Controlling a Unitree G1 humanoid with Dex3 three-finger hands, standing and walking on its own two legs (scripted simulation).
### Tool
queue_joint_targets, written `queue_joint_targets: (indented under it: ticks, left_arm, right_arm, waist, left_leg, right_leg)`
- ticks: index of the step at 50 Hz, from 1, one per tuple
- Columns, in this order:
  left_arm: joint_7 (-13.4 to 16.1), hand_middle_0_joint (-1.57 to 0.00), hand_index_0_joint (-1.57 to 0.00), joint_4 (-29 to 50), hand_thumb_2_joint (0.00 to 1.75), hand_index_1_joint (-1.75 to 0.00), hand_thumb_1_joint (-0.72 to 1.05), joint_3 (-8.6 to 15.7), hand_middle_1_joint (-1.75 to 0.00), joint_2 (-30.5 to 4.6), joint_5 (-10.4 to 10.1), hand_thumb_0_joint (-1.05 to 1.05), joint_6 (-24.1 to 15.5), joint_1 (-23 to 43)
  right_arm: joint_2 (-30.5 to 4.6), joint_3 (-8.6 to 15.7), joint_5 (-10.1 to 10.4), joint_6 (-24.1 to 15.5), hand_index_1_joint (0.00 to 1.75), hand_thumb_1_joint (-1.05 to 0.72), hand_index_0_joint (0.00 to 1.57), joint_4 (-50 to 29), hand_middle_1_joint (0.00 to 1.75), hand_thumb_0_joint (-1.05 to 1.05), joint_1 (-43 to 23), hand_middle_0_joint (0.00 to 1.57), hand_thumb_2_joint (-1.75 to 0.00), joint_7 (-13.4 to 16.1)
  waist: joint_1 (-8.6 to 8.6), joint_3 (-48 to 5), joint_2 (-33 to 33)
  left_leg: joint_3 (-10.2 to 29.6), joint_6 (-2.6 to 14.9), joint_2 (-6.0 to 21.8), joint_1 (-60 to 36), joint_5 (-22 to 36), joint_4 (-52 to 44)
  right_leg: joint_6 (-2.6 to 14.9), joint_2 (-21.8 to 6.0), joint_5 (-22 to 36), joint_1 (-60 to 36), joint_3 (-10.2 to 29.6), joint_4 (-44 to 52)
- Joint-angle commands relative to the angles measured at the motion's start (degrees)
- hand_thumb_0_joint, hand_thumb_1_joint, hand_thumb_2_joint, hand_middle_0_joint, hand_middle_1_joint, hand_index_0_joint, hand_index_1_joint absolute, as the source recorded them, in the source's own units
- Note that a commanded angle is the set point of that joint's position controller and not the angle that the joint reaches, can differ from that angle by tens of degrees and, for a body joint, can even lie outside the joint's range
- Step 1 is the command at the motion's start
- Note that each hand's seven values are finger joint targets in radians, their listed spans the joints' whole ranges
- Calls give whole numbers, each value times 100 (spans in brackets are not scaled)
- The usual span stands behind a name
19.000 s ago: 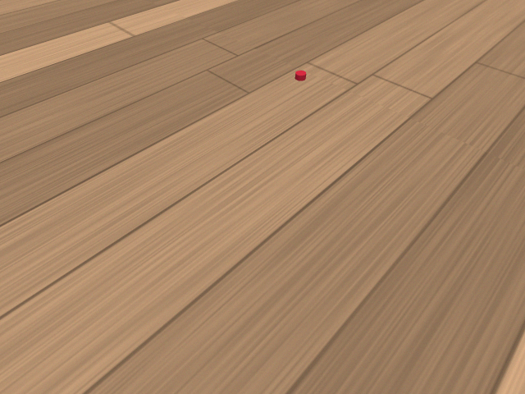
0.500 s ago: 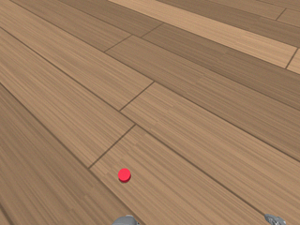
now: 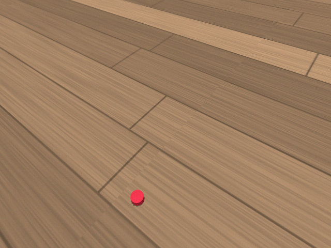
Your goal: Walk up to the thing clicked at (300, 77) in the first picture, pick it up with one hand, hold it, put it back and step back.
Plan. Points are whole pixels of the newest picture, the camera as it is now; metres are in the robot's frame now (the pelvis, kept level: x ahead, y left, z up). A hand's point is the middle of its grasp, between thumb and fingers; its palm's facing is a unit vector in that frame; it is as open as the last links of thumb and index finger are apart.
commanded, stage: walk up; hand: left
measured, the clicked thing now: (137, 197) +0.51 +0.24 -0.74
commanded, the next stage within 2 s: none
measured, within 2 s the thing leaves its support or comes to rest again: neither
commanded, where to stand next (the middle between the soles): +0.13 +0.00 m, yaw +0 degrees
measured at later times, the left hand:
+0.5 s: hand out of the picture +0.14 +0.25 -0.13, palm faces -0.01 -0.90 -0.44, open 7.4 cm
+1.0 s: hand out of the picture +0.13 +0.26 -0.15, palm faces -0.02 -0.91 -0.41, open 7.4 cm
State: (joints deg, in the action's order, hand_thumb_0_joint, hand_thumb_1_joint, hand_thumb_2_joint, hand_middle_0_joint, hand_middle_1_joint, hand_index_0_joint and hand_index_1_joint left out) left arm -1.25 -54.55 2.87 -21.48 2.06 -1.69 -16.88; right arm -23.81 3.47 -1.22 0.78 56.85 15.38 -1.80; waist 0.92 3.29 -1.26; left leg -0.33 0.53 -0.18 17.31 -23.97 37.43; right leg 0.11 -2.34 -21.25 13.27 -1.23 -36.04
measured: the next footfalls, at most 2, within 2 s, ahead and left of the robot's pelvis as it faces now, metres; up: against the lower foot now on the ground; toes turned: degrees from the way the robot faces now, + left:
right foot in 0.32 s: +0.16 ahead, -0.14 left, +0.00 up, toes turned -1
left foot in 0.60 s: +0.02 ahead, +0.13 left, +0.00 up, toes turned +3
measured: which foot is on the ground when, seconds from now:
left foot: down 0.00-0.34, up 0.36-0.58, down 0.60-0.98, up 1.00-1.00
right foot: down 0.00-0.04, up 0.06-0.30, down 0.32-0.64, up 0.66-0.94, down 0.96-1.00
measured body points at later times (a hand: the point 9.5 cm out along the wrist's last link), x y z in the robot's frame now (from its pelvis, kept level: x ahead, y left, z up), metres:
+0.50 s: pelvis +0.01 -0.01 -0.01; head +0.06 -0.04 +0.43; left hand +0.14 +0.30 -0.11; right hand +0.10 -0.33 -0.15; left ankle -0.02 +0.13 -0.67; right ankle +0.12 -0.14 -0.73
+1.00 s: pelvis +0.07 -0.03 -0.01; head +0.10 -0.03 +0.44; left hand +0.13 +0.30 -0.12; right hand +0.07 -0.37 -0.13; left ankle -0.01 +0.12 -0.71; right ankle +0.18 -0.15 -0.73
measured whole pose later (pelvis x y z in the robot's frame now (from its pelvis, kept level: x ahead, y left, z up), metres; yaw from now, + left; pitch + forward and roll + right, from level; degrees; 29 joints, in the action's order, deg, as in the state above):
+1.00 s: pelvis +0.07 -0.03 -0.01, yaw +2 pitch -3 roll -1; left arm -1.4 -55.7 3.2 -23.8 0.6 -2.6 -13.2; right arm -25.3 3.0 -0.5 -0.1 54.3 20.3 -0.6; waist -2.0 7.0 -1.4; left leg 2.0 1.6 3.9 10.7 -28.9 46.7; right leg 0.3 0.0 -8.9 22.7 -1.2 -35.4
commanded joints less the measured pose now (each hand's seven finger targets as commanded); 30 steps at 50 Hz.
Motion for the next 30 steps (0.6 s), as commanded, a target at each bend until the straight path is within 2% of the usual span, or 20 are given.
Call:
queue_joint_targets:
  ticks: [1,2,3,4,7,9,11,13,14,15,16,17,18,19,20,22,25,27,29,30]
  left_arm:
    - [53,-20,-20,622,90,-30,90,244,-30,-1338,-118,0,-117,159]
    - [37,-20,-20,743,90,-30,90,152,-30,-938,-198,0,-130,433]
    - [115,-20,-20,778,90,-30,90,293,-30,-1378,-119,0,-126,695]
    - [124,-20,-20,795,90,-30,90,264,-30,-1457,-125,0,-157,697]
    - [54,-20,-20,674,90,-30,90,257,-30,-1386,-153,0,-204,394]
    - [28,-20,-20,571,90,-30,90,233,-30,-1225,-165,0,-185,220]
    - [93,-20,-20,468,90,-30,90,205,-30,-1056,-202,0,-187,261]
    - [195,-20,-20,314,90,-30,90,227,-30,-1005,-259,0,-177,111]
    - [256,-20,-20,260,90,-30,90,259,-30,-1145,-249,0,-173,100]
    - [308,-20,-20,257,90,-30,90,304,-30,-1344,-217,0,-171,152]
    - [349,-20,-20,296,90,-30,90,386,-30,-1692,-170,0,-186,149]
    - [362,-20,-20,388,90,-30,90,407,-30,-2028,-178,0,-190,267]
    - [409,-20,-20,454,90,-30,90,420,-30,-2197,-170,0,-152,531]
    - [431,-20,-20,511,90,-30,90,411,-30,-2000,-168,0,-133,708]
    - [436,-20,-20,561,90,-30,90,383,-30,-1847,-168,0,-97,928]
    - [427,-20,-20,598,90,-30,90,370,-30,-1669,-99,0,-55,1152]
    - [362,-20,-20,599,90,-30,90,376,-30,-1622,55,0,10,1147]
    - [310,-20,-20,580,90,-30,90,417,-30,-1755,36,0,85,1228]
    - [268,-20,-20,551,90,-30,90,357,-30,-1621,-73,0,172,1247]
    - [268,-20,-20,529,90,-30,90,277,-30,-1359,-119,0,197,1117]
  right_arm:
    - [-1041,370,-87,-506,30,-90,20,-592,30,0,165,20,-90,43]
    - [-1628,538,-140,-527,30,-90,20,-552,30,0,604,20,-90,58]
    - [-1892,607,-55,-511,30,-90,20,-569,30,0,874,20,-90,42]
    - [-1719,569,4,-517,30,-90,20,-603,30,0,927,20,-90,49]
    - [-1451,421,49,-545,30,-90,20,-778,30,0,549,20,-90,96]
    - [-1387,348,30,-504,30,-90,20,-878,30,0,225,20,-90,121]
    - [-1104,195,45,-406,30,-90,20,-943,30,0,-90,20,-90,161]
    - [-1070,151,142,-249,30,-90,20,-948,30,0,-290,20,-90,173]
    - [-1026,142,177,-163,30,-90,20,-1004,30,0,-422,20,-90,170]
    - [-870,94,218,-93,30,-90,20,-992,30,0,-398,20,-90,171]
    - [-725,63,238,-38,30,-90,20,-991,30,0,-222,20,-90,171]
    - [-672,64,201,71,30,-90,20,-956,30,0,44,20,-90,208]
    - [-1010,203,125,209,30,-90,20,-861,30,0,42,20,-90,252]
    - [-1103,254,137,247,30,-90,20,-781,30,0,108,20,-90,253]
    - [-1082,280,163,237,30,-90,20,-729,30,0,150,20,-90,245]
    - [-1054,271,173,201,30,-90,20,-573,30,0,431,20,-90,217]
    - [-989,230,102,159,30,-90,20,-489,30,0,199,20,-90,138]
    - [-1025,230,78,96,30,-90,20,-372,30,0,285,20,-90,122]
    - [-998,262,-19,14,30,-90,20,-192,30,0,502,20,-90,133]
    - [-1158,304,-138,-31,30,-90,20,-211,30,0,448,20,-90,151]
  waist:
    - [-304,-536,277]
    - [-527,-556,-1056]
    - [-652,-160,-747]
    - [-552,-13,-208]
    - [-277,199,-488]
    - [-193,127,-807]
    - [-95,23,-769]
    - [68,-173,-863]
    - [106,-206,-822]
    - [146,-198,-519]
    - [131,-376,258]
    - [-18,-523,996]
    - [16,-482,990]
    - [-66,-363,697]
    - [-142,-301,701]
    - [-197,-604,966]
    - [41,-636,1374]
    - [-15,-595,1641]
    - [-183,-499,1146]
    - [-215,-404,338]
  left_leg:
    - [599,379,172,-1588,309,-1786]
    - [2925,951,1462,-2449,-348,-2178]
    - [3611,1617,2161,-2227,-145,-2217]
    - [3255,1709,2074,-2043,484,-2100]
    - [2085,1367,1615,-1407,1311,-2006]
    - [1442,1271,1383,-884,2244,-1848]
    - [846,1053,1176,-77,3794,-1340]
    - [512,773,876,115,4008,-655]
    - [463,605,687,327,3469,-312]
    - [479,426,540,688,2608,-73]
    - [364,207,128,1057,1459,636]
    - [372,62,-296,900,-874,1790]
    - [787,61,-127,599,-1268,2726]
    - [1068,55,-76,720,-999,3104]
    - [1057,49,-124,877,-795,3294]
    - [824,-1,-86,619,-494,3010]
    - [169,-92,-74,625,-742,1482]
    - [-208,-85,-111,283,-898,613]
    - [-260,63,-141,-647,160,-634]
    - [512,184,197,-794,-107,-1281]
  right_leg:
    - [603,-734,925,518,772,-187]
    - [188,279,-149,2227,-90,-1586]
    - [201,108,-1359,2745,351,-1993]
    - [216,37,-1186,2721,661,-2255]
    - [209,-242,-567,2171,572,-1701]
    - [102,-145,-254,1516,185,-1163]
    - [52,-7,268,478,1,-556]
    - [78,229,1427,-266,-210,198]
    - [103,285,1701,-526,-232,460]
    - [159,90,2089,-806,15,650]
    - [433,-848,2858,-1015,1083,923]
    - [1077,-2185,3009,-381,2683,1641]
    - [1626,-2448,2311,243,3148,1661]
    - [1584,-2169,1936,301,2739,1518]
    - [1446,-1920,2058,393,2213,1409]
    - [1155,-1422,996,437,1509,1253]
    - [1011,-1068,-839,208,1275,1309]
    - [1059,-1185,-1003,447,1382,1322]
    - [765,-1054,-820,1178,1204,802]
    - [470,-782,-812,1620,903,-40]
